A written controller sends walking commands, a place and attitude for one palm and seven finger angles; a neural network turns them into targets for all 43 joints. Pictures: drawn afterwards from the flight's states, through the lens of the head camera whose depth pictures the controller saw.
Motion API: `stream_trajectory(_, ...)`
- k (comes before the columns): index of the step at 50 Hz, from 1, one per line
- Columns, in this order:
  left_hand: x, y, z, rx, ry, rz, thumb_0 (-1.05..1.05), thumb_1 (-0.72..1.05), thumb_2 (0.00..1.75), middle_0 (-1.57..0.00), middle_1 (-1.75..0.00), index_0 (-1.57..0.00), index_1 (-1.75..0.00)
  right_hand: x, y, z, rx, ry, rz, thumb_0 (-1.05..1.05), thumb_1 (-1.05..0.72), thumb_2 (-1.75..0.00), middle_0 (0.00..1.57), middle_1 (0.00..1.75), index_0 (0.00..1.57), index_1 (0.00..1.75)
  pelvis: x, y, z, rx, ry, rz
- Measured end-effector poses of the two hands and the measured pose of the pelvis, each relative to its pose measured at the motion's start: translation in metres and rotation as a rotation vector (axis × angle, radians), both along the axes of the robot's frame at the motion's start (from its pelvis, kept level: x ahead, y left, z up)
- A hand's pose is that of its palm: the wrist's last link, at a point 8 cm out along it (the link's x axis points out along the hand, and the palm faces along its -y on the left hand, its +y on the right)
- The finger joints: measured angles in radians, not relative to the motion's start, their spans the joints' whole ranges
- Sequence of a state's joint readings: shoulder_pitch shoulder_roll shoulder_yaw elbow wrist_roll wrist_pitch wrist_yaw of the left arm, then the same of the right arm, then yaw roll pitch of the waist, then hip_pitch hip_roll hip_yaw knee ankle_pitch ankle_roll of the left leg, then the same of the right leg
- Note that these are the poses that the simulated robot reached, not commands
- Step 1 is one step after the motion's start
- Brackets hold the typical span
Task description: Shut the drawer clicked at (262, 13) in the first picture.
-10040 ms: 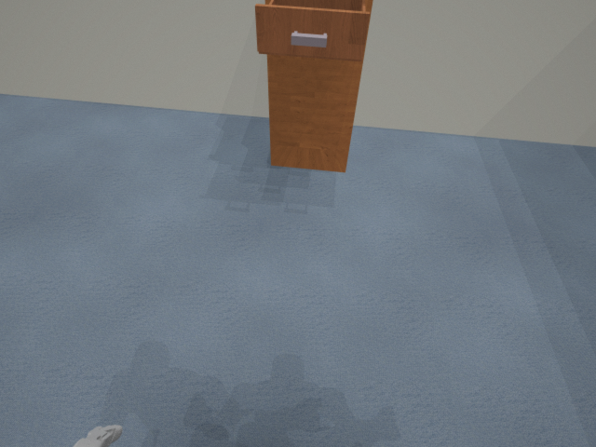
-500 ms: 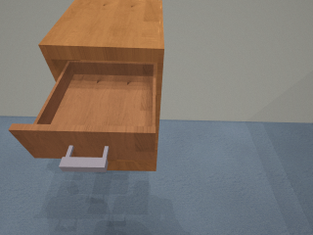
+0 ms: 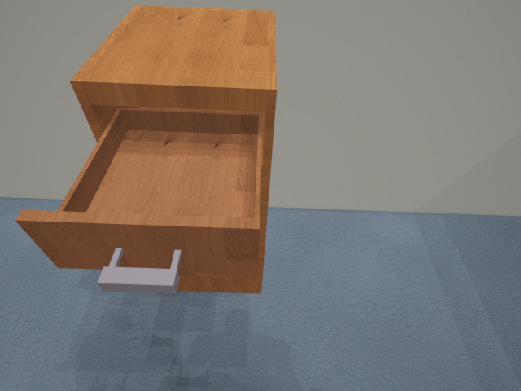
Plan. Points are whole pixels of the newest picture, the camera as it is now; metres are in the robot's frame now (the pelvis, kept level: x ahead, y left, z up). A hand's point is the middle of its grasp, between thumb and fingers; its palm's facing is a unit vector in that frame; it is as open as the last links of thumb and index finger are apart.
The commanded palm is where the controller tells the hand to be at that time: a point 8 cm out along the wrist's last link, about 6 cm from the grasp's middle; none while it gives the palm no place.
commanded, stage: raise the hand and make a fist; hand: left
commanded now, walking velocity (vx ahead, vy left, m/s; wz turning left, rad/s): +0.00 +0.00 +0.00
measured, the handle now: (144, 267) +0.29 +0.21 +0.03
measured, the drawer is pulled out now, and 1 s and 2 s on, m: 0.30 0.29 0.29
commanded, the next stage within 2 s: bring the fist close to the handle in 1.80 s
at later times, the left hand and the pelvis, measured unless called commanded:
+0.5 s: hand out of the picture +0.12 +0.15 +0.02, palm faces +0.09 -0.99 -0.08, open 5.0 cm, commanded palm +0.09 +0.21 +0.01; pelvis -0.04 -0.05 -0.07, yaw +4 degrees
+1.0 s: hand (127, 381) +0.13 +0.17 +0.06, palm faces +0.06 -1.00 -0.07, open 3.1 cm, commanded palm +0.08 +0.22 +0.08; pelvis -0.02 -0.02 -0.03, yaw +3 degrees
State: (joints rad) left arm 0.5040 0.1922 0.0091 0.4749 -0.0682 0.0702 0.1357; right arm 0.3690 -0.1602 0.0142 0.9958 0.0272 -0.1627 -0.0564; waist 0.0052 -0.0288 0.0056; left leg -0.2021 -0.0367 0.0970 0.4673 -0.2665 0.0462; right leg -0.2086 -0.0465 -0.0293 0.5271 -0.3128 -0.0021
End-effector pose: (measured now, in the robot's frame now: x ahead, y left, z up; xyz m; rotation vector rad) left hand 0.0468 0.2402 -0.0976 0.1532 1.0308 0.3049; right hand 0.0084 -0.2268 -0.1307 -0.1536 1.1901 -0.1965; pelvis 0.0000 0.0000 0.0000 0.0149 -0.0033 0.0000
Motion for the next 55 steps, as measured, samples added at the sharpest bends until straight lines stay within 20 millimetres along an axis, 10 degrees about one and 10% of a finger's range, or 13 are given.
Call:
stream_trajectory(7,0.109,-0.03,0.108,-0.014,-0.726,-0.082,0.03,0.95,0.9,-0.28,-0.39,-0.26,-0.39,0.093,-0.032,0.026,-0.043,-0.467,0.08,0.01,-0.91,-0.9,0.2,0.3,0.2,0.3,-0.008,-0.005,-0.012,-0.011,0.043,0.03)
stream_trajectory(13,0.049,-0.054,0.065,-0.166,-0.807,-0.15,0.01,0.92,0.9,-0.39,-0.5,-0.33,-0.5,0.162,-0.045,0.06,-0.092,-0.673,0.218,0.01,-0.91,-0.9,0.2,0.3,0.2,0.3,-0.021,-0.029,-0.037,-0.009,0.123,0.021)
stream_trajectory(19,0.015,-0.031,0.099,0.053,-1.025,-0.189,0.02,0.9,0.9,-0.51,-0.63,-0.49,-0.63,0.204,-0.037,0.052,-0.078,-0.77,0.343,0.01,-0.9,-0.9,0.2,0.3,0.2,0.3,-0.034,-0.044,-0.064,-0.047,0.152,0.068)
stream_trajectory(24,0.041,-0.034,0.121,0.024,-1.155,-0.249,0.02,0.9,0.9,-0.61,-0.74,-0.6,-0.74,0.197,-0.019,0.026,0.021,-0.756,0.321,0.01,-0.9,-0.9,0.2,0.3,0.2,0.3,-0.042,-0.051,-0.07,-0.056,0.151,0.082)
stream_trajectory(30,0.081,-0.053,0.11,-0.151,-0.918,-0.37,0.02,0.9,0.9,-0.72,-0.87,-0.73,-0.87,0.151,-0.021,0.01,0.062,-0.623,0.193,0.01,-0.9,-0.9,0.2,0.3,0.2,0.3,-0.033,-0.054,-0.055,-0.031,0.138,0.06)
stream_trajectory(38,0.068,-0.016,0.145,0.013,-0.964,-0.21,0.02,0.9,0.9,-0.88,-1.04,-0.89,-1.04,0.113,-0.053,0.01,-0.023,-0.496,0.085,0.01,-0.9,-0.9,0.2,0.3,0.2,0.3,-0.018,-0.048,-0.041,-0.023,0.116,0.041)
stream_trajectory(45,0.054,-0.021,0.147,-0.072,-0.943,-0.284,0.02,0.9,0.9,-1.02,-1.19,-1.03,-1.2,0.133,-0.053,0.029,-0.071,-0.588,0.131,0.01,-0.9,-0.9,0.2,0.3,0.2,0.3,-0.018,-0.032,-0.036,-0.037,0.109,0.047)
stream_trajectory(55,0.058,-0.011,0.182,-0.021,-1.081,-0.262,0.02,0.9,0.9,-1.23,-1.41,-1.23,-1.41,0.184,0.004,0.068,0.013,-0.807,0.23,0.01,-0.9,-0.9,0.2,0.3,0.2,0.3,-0.015,-0.016,-0.03,-0.046,0.065,0.052)
